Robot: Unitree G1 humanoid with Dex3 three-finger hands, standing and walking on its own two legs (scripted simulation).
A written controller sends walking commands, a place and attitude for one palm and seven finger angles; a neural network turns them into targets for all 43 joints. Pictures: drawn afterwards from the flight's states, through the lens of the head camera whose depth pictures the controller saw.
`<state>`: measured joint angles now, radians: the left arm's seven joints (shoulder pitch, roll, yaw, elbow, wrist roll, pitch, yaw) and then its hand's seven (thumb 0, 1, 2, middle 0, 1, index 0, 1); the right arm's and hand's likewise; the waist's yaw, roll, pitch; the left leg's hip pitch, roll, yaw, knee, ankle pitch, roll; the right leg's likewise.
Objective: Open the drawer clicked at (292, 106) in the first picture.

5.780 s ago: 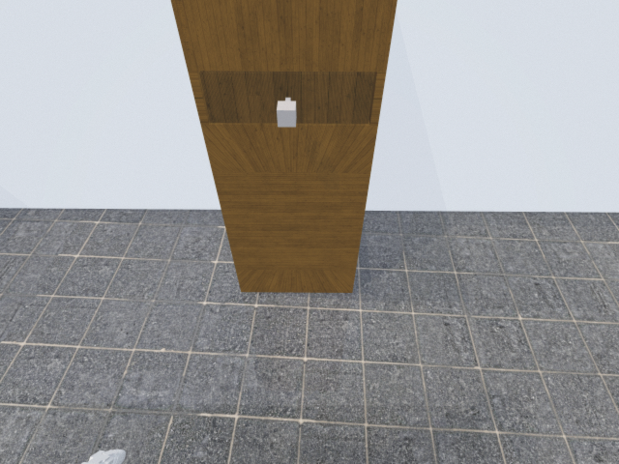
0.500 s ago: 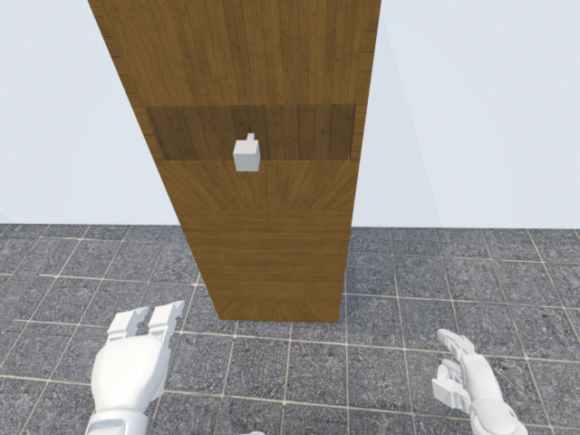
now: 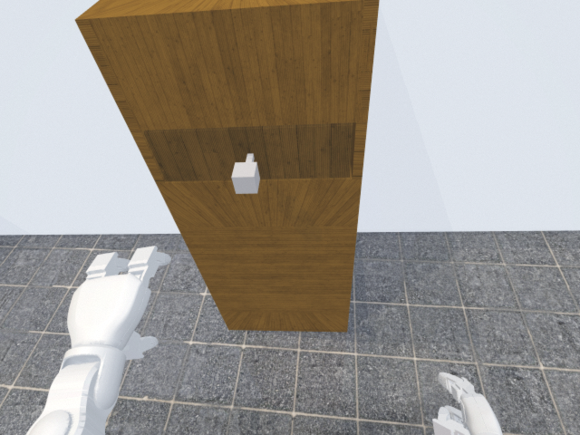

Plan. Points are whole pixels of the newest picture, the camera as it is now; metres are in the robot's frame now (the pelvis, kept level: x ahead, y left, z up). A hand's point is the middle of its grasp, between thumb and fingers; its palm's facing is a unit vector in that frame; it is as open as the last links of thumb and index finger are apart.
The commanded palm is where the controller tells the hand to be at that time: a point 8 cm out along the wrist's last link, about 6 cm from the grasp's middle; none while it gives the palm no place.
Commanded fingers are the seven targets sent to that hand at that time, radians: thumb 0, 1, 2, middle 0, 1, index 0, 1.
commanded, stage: raise the hand with hooked fingers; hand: left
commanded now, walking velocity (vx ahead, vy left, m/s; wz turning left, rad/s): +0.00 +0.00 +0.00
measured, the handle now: (247, 170) +0.55 +0.16 +0.05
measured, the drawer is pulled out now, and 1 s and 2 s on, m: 0.00 0.00 0.00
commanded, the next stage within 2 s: move the hooked fingers above the handle in 0.96 s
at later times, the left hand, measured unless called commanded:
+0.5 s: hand (103, 237) +0.30 +0.28 +0.15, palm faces +0.13 -0.08 -0.99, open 13.8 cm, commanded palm +0.27 +0.27 +0.21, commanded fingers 0.00 -0.50 0.30 -0.30 -1.20 -0.30 -1.20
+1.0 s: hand (87, 240) +0.29 +0.28 +0.16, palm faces +0.14 -0.08 -0.99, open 13.8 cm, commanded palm +0.25 +0.28 +0.22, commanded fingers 0.00 -0.50 0.30 -0.30 -1.20 -0.30 -1.20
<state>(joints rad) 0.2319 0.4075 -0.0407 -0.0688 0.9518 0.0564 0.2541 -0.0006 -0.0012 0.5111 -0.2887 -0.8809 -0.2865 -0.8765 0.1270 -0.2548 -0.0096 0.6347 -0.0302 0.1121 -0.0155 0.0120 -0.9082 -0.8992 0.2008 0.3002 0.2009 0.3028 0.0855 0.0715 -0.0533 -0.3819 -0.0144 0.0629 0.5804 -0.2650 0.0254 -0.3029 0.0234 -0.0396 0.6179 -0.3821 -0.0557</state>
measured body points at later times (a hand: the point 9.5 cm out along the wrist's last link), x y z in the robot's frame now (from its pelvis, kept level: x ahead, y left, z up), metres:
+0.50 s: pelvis +0.00 +0.02 +0.01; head +0.01 -0.02 +0.46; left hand +0.29 +0.28 +0.20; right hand +0.23 -0.18 -0.09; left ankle +0.02 +0.11 -0.73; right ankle -0.04 -0.08 -0.73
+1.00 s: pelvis -0.02 +0.03 +0.01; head -0.01 +0.00 +0.46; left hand +0.27 +0.29 +0.21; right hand +0.18 -0.18 -0.10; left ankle +0.02 +0.11 -0.73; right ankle -0.04 -0.08 -0.73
